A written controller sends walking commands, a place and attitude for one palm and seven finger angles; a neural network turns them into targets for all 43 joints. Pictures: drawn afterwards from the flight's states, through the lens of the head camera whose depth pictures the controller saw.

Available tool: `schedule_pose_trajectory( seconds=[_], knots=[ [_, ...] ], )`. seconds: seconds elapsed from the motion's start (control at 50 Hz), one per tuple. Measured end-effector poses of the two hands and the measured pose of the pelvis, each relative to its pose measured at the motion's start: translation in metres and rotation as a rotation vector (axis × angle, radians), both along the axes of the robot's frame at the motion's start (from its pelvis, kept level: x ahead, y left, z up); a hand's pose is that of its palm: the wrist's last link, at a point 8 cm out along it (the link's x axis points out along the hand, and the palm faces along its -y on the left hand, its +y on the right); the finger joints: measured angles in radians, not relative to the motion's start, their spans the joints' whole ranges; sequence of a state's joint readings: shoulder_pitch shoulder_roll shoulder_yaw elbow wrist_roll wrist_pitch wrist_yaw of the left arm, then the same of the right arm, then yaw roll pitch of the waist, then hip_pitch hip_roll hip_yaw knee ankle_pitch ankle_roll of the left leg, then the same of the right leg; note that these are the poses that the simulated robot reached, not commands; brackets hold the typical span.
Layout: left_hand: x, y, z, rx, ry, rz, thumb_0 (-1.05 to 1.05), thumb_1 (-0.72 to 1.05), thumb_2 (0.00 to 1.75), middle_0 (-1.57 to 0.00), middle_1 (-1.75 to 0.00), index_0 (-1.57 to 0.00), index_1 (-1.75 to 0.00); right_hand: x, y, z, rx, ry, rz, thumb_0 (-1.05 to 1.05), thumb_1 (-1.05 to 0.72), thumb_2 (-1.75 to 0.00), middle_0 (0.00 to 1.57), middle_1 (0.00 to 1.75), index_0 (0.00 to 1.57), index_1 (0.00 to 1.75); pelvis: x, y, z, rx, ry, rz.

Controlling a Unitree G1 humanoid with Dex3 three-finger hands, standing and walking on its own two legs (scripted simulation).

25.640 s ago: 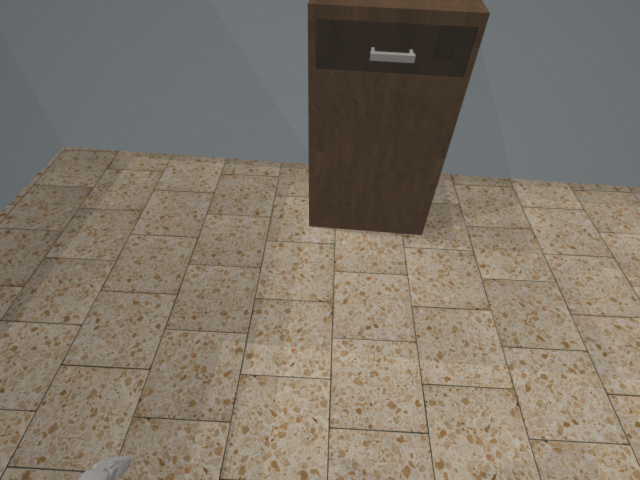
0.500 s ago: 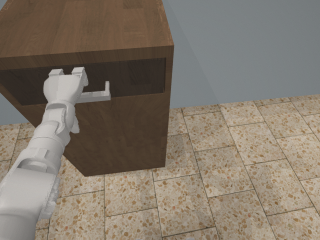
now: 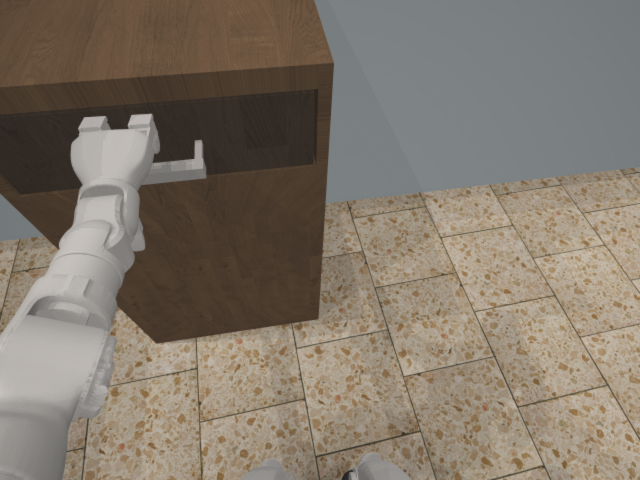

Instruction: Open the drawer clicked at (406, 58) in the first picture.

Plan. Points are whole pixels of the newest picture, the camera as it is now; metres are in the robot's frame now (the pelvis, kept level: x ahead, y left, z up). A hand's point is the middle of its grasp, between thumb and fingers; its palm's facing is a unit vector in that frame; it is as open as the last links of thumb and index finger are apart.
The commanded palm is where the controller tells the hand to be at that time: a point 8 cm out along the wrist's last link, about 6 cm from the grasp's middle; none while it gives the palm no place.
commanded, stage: lower the fingers behind the handle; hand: left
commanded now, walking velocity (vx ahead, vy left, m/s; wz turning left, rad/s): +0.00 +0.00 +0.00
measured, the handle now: (157, 162) +0.53 +0.23 +0.06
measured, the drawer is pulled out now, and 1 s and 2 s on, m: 0.00 0.00 0.00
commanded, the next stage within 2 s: lift the fingers back up to retry in 0.22 s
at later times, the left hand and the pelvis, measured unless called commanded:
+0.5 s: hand (128, 184) +0.48 +0.25 +0.06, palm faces -0.03 +0.03 -1.00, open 13.7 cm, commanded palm +0.47 +0.24 +0.11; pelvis +0.00 +0.00 +0.00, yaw +0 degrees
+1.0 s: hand (122, 167) +0.49 +0.25 +0.09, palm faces +0.01 -0.02 -1.00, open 13.5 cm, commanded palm +0.47 +0.25 +0.16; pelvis +0.05 +0.00 +0.03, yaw +1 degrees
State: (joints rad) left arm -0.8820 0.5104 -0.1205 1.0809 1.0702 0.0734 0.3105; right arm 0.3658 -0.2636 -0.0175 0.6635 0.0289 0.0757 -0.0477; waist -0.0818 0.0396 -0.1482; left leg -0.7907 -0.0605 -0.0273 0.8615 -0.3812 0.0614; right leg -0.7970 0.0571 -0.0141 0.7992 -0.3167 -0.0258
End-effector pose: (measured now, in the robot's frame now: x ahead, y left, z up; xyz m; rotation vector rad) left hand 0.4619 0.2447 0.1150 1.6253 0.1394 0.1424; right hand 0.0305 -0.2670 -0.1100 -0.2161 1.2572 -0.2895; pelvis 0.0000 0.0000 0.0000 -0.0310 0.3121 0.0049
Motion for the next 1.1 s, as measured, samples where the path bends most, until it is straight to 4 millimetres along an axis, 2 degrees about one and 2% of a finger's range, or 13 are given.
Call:
schedule_pose_trajectory(
  seconds=[0.18,0.38,0.54,0.74,0.86,0.96,1.1],
  knots=[
    [0.001,0.001,0.001,-0.013,0.013,0.000,0.00,-0.49,0.30,-0.26,-1.28,-0.31,-1.27,-0.020,0.002,-0.005,0.014,0.029,-0.023,0.01,-0.90,-0.89,0.20,0.30,0.20,0.30,-0.003,-0.002,-0.001,0.003,0.003,-0.007],
    [0.001,0.002,0.001,-0.020,0.013,-0.011,0.00,-0.49,0.30,-0.26,-1.30,-0.32,-1.26,-0.010,0.000,-0.004,0.014,0.009,-0.018,0.01,-0.90,-0.89,0.20,0.30,0.20,0.30,-0.001,-0.004,-0.001,0.004,0.009,-0.010],
    [0.002,0.003,0.003,-0.030,0.029,-0.013,0.00,-0.49,0.30,-0.27,-1.29,-0.34,-1.24,0.008,-0.003,0.002,0.008,-0.023,-0.016,0.01,-0.90,-0.89,0.20,0.30,0.20,0.30,0.006,-0.004,0.005,0.004,-0.004,-0.007],
    [0.002,0.006,0.009,-0.068,0.040,-0.029,0.00,-0.49,0.30,-0.32,-1.25,-0.36,-1.22,0.038,0.001,0.010,0.013,-0.043,-0.003,0.01,-0.90,-0.89,0.20,0.30,0.20,0.30,0.026,-0.003,0.016,0.004,-0.034,-0.001],
    [0.003,0.006,0.014,-0.080,0.029,-0.042,0.00,-0.49,0.30,-0.37,-1.23,-0.36,-1.21,0.061,0.004,0.013,0.023,-0.064,0.013,0.01,-0.90,-0.89,0.20,0.30,0.20,0.30,0.039,-0.001,0.021,0.004,-0.052,0.005],
    [0.002,0.004,0.026,-0.082,-0.002,-0.051,0.00,-0.49,0.30,-0.39,-1.22,-0.37,-1.22,0.084,0.007,0.014,0.038,-0.093,0.028,0.01,-0.90,-0.89,0.20,0.30,0.20,0.30,0.048,0.001,0.024,0.005,-0.068,0.007],
    [0.003,0.003,0.033,-0.087,0.006,-0.036,0.00,-0.49,0.30,-0.38,-1.21,-0.38,-1.23,0.113,0.013,0.017,0.061,-0.135,0.059,0.01,-0.90,-0.89,0.20,0.30,0.20,0.30,0.053,0.002,0.028,0.009,-0.090,0.007]
  ],
)
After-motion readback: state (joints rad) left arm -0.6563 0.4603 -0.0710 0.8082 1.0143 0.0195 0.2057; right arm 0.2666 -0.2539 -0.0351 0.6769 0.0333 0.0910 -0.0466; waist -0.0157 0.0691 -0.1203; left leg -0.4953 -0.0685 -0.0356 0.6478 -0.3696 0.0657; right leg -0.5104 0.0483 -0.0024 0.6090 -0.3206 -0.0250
